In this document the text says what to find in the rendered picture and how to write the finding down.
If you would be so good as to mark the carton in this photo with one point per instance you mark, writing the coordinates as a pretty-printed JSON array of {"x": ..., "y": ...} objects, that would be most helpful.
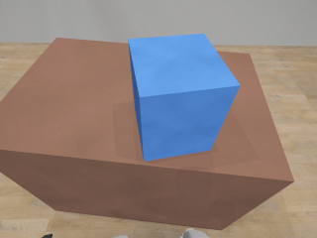
[{"x": 183, "y": 92}]

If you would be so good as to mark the pedestal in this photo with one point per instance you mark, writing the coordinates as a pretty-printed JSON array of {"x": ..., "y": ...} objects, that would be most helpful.
[{"x": 69, "y": 135}]

